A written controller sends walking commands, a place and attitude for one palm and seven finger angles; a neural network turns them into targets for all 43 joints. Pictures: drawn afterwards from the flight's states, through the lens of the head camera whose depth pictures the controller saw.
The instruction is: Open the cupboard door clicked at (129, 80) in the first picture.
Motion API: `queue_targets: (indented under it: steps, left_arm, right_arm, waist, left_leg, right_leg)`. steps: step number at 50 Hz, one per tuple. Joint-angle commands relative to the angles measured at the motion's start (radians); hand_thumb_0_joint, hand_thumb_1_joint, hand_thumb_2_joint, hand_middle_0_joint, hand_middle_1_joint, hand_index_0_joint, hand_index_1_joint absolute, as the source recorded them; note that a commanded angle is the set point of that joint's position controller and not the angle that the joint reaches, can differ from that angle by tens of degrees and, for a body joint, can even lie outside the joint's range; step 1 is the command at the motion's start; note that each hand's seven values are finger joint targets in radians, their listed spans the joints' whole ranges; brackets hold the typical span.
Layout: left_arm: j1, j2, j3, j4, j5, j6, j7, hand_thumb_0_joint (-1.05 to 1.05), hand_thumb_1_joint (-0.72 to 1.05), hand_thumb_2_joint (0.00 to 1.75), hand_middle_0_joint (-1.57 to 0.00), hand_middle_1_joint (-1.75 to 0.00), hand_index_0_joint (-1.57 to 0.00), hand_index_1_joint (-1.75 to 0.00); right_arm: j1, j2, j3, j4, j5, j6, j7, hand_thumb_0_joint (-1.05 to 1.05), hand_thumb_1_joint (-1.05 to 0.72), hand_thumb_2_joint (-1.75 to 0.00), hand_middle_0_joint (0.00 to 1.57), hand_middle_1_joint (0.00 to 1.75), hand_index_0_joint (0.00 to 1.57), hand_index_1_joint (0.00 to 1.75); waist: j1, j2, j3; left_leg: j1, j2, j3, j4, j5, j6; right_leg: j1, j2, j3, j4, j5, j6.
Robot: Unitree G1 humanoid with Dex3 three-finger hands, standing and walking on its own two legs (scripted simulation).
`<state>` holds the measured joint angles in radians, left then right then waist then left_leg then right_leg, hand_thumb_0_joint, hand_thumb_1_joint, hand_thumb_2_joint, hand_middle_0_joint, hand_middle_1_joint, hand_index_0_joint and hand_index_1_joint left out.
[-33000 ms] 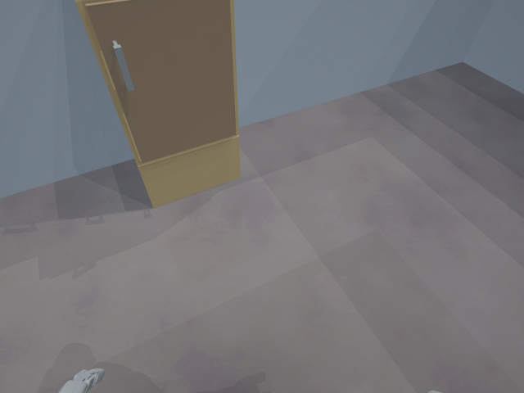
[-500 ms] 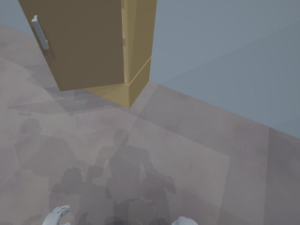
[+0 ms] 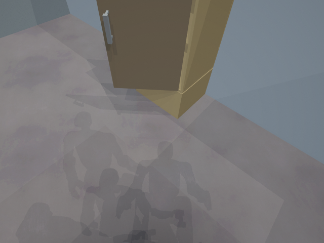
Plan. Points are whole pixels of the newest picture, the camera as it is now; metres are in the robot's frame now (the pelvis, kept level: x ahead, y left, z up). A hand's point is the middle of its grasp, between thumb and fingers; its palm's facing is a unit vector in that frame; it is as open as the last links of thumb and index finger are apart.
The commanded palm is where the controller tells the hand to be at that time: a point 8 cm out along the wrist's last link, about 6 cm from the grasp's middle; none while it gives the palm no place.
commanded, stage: take the last steps up to it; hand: left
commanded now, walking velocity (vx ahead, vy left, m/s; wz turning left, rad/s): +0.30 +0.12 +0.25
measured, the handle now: (108, 27) +1.01 +0.33 -0.02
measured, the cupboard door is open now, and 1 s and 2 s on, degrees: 40 40 40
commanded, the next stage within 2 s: come to a stop and stand still in 1.50 s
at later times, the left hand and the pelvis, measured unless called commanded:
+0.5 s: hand out of the picture +0.05 +0.18 -0.15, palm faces +0.16 -0.96 -0.23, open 7.4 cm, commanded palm none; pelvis +0.04 -0.01 +0.01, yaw +6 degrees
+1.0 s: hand (77, 214) +0.20 +0.26 -0.16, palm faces +0.15 -0.97 -0.20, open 7.4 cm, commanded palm none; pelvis +0.19 +0.07 +0.01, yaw +5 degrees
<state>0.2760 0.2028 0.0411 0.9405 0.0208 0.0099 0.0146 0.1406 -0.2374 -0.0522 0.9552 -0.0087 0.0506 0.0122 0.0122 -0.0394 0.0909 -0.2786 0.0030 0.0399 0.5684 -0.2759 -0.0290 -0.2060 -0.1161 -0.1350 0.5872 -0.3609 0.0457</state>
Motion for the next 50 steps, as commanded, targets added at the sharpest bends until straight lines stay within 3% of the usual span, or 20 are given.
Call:
queue_targets:
  steps: [1, 2, 3, 5, 11, 16, 17, 18, 19, 20, 23, 26, 32, 36, 37, 38, 39, 41, 45, 50]
  left_arm:
    - [-0.056, 0.1, 0.019, -0.093, -0.017, 0.005, 0.007, 0.0, 0.9, 0.9, -0.2, -0.3, -0.2, -0.3]
    - [-0.073, 0.108, 0.025, -0.105, -0.008, 0.01, 0.003, 0.0, 0.9, 0.9, -0.2, -0.3, -0.2, -0.3]
    - [-0.108, 0.105, 0.027, -0.084, -0.001, 0.014, 0.0, 0.0, 0.9, 0.9, -0.2, -0.3, -0.2, -0.3]
    - [-0.101, 0.111, 0.029, -0.067, 0.004, 0.008, -0.017, 0.0, 0.9, 0.9, -0.2, -0.3, -0.2, -0.3]
    - [-0.091, 0.076, 0.023, -0.051, 0.005, -0.009, -0.04, 0.0, 0.9, 0.9, -0.2, -0.3, -0.2, -0.3]
    - [0.044, 0.076, 0.029, -0.002, 0.006, -0.027, -0.039, 0.0, 0.9, 0.9, -0.2, -0.3, -0.2, -0.3]
    - [0.117, 0.103, 0.038, 0.023, 0.011, -0.035, -0.034, 0.0, 0.9, 0.9, -0.2, -0.3, -0.2, -0.3]
    - [0.191, 0.175, 0.056, 0.038, 0.02, -0.042, -0.021, 0.0, 0.9, 0.9, -0.2, -0.3, -0.2, -0.3]
    - [0.224, 0.234, 0.064, 0.033, 0.014, -0.043, -0.01, 0.0, 0.9, 0.9, -0.2, -0.3, -0.2, -0.3]
    - [0.175, 0.218, 0.062, 0.018, 0.005, -0.042, -0.004, 0.0, 0.9, 0.9, -0.2, -0.3, -0.2, -0.3]
    - [0.055, 0.111, 0.029, 0.007, 0.0, -0.071, -0.005, 0.0, 0.9, 0.9, -0.2, -0.3, -0.2, -0.3]
    - [0.091, 0.089, 0.025, 0.036, -0.004, -0.09, -0.008, 0.0, 0.9, 0.9, -0.2, -0.3, -0.2, -0.3]
    - [0.185, 0.117, 0.032, 0.123, 0.005, -0.089, -0.009, 0.0, 0.9, 0.9, -0.2, -0.3, -0.2, -0.3]
    - [0.154, 0.102, 0.035, 0.142, 0.002, -0.074, -0.008, 0.0, 0.9, 0.9, -0.2, -0.3, -0.2, -0.3]
    - [0.148, 0.08, 0.029, 0.138, -0.001, -0.07, -0.012, 0.0, 0.9, 0.9, -0.2, -0.3, -0.2, -0.3]
    - [0.165, 0.025, 0.02, 0.116, -0.007, -0.067, -0.017, 0.0, 0.9, 0.9, -0.2, -0.3, -0.2, -0.3]
    - [0.116, 0.009, 0.011, 0.074, -0.007, -0.067, -0.016, 0.0, 0.9, 0.9, -0.2, -0.3, -0.2, -0.3]
    - [0.01, 0.007, 0.013, 0.044, 0.0, -0.07, -0.013, 0.0, 0.9, 0.9, -0.2, -0.3, -0.2, -0.3]
    - [0.039, -0.003, 0.02, 0.076, 0.007, -0.041, -0.033, 0.0, 0.9, 0.9, -0.2, -0.3, -0.2, -0.3]
    - [-0.044, -0.005, 0.022, 0.033, 0.003, -0.03, -0.042, 0.0, 0.9, 0.9, -0.2, -0.3, -0.2, -0.3]
  right_arm:
    - [0.142, -0.224, -0.047, -0.026, -0.019, -0.037, -0.028, 0.0, -0.9, -0.9, 0.2, 0.3, 0.2, 0.3]
    - [0.137, -0.215, -0.041, -0.03, -0.025, -0.036, -0.033, 0.0, -0.9, -0.9, 0.2, 0.3, 0.2, 0.3]
    - [0.124, -0.186, -0.034, -0.025, -0.027, -0.045, -0.038, 0.0, -0.9, -0.9, 0.2, 0.3, 0.2, 0.3]
    - [0.103, -0.164, -0.023, -0.034, -0.023, -0.054, -0.041, 0.0, -0.9, -0.9, 0.2, 0.3, 0.2, 0.3]
    - [0.108, -0.145, -0.022, -0.023, -0.022, -0.071, -0.033, 0.0, -0.9, -0.9, 0.2, 0.3, 0.2, 0.3]
    - [0.086, -0.119, -0.022, -0.009, -0.015, -0.068, -0.025, 0.0, -0.9, -0.9, 0.2, 0.3, 0.2, 0.3]
    - [0.075, -0.093, -0.017, -0.011, -0.01, -0.068, -0.023, 0.0, -0.9, -0.9, 0.2, 0.3, 0.2, 0.3]
    - [0.064, -0.024, -0.005, -0.035, 0.001, -0.069, -0.016, 0.0, -0.9, -0.9, 0.2, 0.3, 0.2, 0.3]
    - [-0.001, -0.043, -0.008, -0.079, -0.01, -0.067, -0.004, 0.0, -0.9, -0.9, 0.2, 0.3, 0.2, 0.3]
    - [-0.034, -0.076, -0.02, -0.091, -0.021, -0.062, 0.005, 0.0, -0.9, -0.9, 0.2, 0.3, 0.2, 0.3]
    - [0.048, -0.051, -0.028, -0.019, -0.025, -0.054, 0.015, 0.0, -0.9, -0.9, 0.2, 0.3, 0.2, 0.3]
    - [0.072, -0.005, -0.019, 0.004, -0.018, -0.056, 0.024, 0.0, -0.9, -0.9, 0.2, 0.3, 0.2, 0.3]
    - [-0.02, 0.031, -0.005, -0.019, -0.012, -0.085, 0.029, 0.0, -0.9, -0.9, 0.2, 0.3, 0.2, 0.3]
    - [0.088, 0.005, -0.009, 0.021, -0.016, -0.104, 0.016, 0.0, -0.9, -0.9, 0.2, 0.3, 0.2, 0.3]
    - [0.198, -0.042, -0.02, 0.06, -0.018, -0.11, 0.005, 0.0, -0.9, -0.9, 0.2, 0.3, 0.2, 0.3]
    - [0.334, -0.146, -0.046, 0.092, -0.03, -0.116, -0.01, 0.0, -0.9, -0.9, 0.2, 0.3, 0.2, 0.3]
    - [0.444, -0.193, -0.054, 0.107, -0.028, -0.108, -0.026, 0.0, -0.9, -0.9, 0.2, 0.3, 0.2, 0.3]
    - [0.357, -0.155, -0.043, 0.093, -0.025, -0.106, -0.032, 0.0, -0.9, -0.9, 0.2, 0.3, 0.2, 0.3]
    - [0.207, -0.048, -0.009, 0.061, -0.021, -0.124, -0.039, 0.0, -0.9, -0.9, 0.2, 0.3, 0.2, 0.3]
    - [0.195, -0.061, -0.017, 0.061, -0.024, -0.126, -0.033, 0.0, -0.9, -0.9, 0.2, 0.3, 0.2, 0.3]
  waist:
    - [-0.076, 0.28, -0.2]
    - [-0.072, 0.208, -0.162]
    - [-0.074, 0.292, -0.135]
    - [-0.054, 0.268, -0.096]
    - [-0.031, 0.191, -0.057]
    - [0.037, 0.112, -0.056]
    - [0.072, 0.024, -0.048]
    - [0.109, -0.224, -0.037]
    - [0.13, -0.302, 0.023]
    - [0.091, -0.135, 0.096]
    - [0.002, -0.146, 0.078]
    - [-0.003, -0.098, 0.013]
    - [0.048, -0.101, -0.026]
    - [-0.018, -0.09, -0.025]
    - [-0.066, 0.009, -0.07]
    - [-0.114, 0.242, -0.161]
    - [-0.142, 0.334, -0.224]
    - [-0.11, 0.167, -0.114]
    - [-0.02, 0.181, -0.024]
    - [-0.011, 0.109, -0.02]
  left_leg:
    - [0.268, 0.378, -0.396, -0.191, 0.603, 0.254]
    - [0.218, 0.371, -0.374, -0.216, 0.409, 0.27]
    - [0.193, 0.312, -0.378, -0.249, 0.296, 0.253]
    - [0.155, 0.272, -0.347, -0.273, 0.109, 0.228]
    - [0.073, 0.213, -0.297, -0.356, -0.164, 0.212]
    - [-0.129, 0.144, -0.248, -0.262, -0.327, 0.167]
    - [-0.231, 0.066, -0.186, -0.126, -0.343, 0.124]
    - [-0.413, -0.055, -0.059, 0.142, -0.324, 0.069]
    - [-0.478, -0.045, -0.046, 0.386, -0.309, 0.054]
    - [-0.49, 0.01, -0.089, 0.488, -0.223, 0.052]
    - [-0.396, 0.076, -0.087, 0.526, 0.003, 0.024]
    - [-0.33, 0.073, -0.023, 0.41, 0.08, -0.003]
    - [-0.258, 0.045, 0.057, 0.095, 0.031, -0.002]
    - [0.047, -0.001, 0.103, -0.099, 0.086, 0.024]
    - [0.232, 0.027, 0.064, -0.122, 0.054, 0.045]
    - [0.42, 0.252, -0.225, -0.161, -0.001, 0.121]
    - [0.477, 0.399, -0.448, -0.293, -0.011, 0.207]
    - [0.287, 0.407, -0.4, -0.33, -0.064, 0.24]
    - [0.056, 0.308, -0.186, -0.404, -0.031, 0.174]
    - [0.044, 0.289, -0.091, -0.428, 0.008, 0.201]
  right_leg:
    - [-0.242, 0.019, 0.074, 0.348, -0.292, 0.023]
    - [-0.262, 0.02, 0.088, 0.423, -0.28, 0.009]
    - [-0.311, 0.022, 0.102, 0.462, -0.244, 0.005]
    - [-0.335, 0.019, 0.118, 0.493, -0.161, -0.009]
    - [-0.239, 0.04, 0.067, 0.273, -0.074, -0.019]
    - [0.112, 0.094, 0.028, -0.044, 0.022, -0.022]
    - [0.228, 0.055, 0.092, -0.155, -0.046, -0.031]
    - [0.309, -0.155, 0.403, -0.339, -0.324, -0.103]
    - [0.197, -0.359, 0.695, -0.53, -0.539, -0.206]
    - [0.099, -0.381, 0.686, -0.56, -0.525, -0.24]
    - [0.0, -0.236, 0.418, -0.512, -0.264, -0.166]
    - [0.071, -0.168, 0.221, -0.479, 0.047, -0.146]
    - [0.188, -0.186, 0.162, -0.382, 0.276, -0.169]
    - [0.034, -0.137, 0.1, -0.225, 0.267, -0.124]
    - [-0.068, -0.095, 0.058, -0.052, 0.281, -0.103]
    - [-0.264, 0.011, -0.02, 0.208, 0.04, -0.057]
    - [-0.383, 0.083, -0.006, 0.462, -0.228, -0.045]
    - [-0.455, 0.015, 0.093, 0.653, -0.159, -0.069]
    - [-0.361, -0.031, 0.114, 0.566, 0.034, -0.05]
    - [-0.272, -0.016, 0.075, 0.259, 0.092, -0.043]
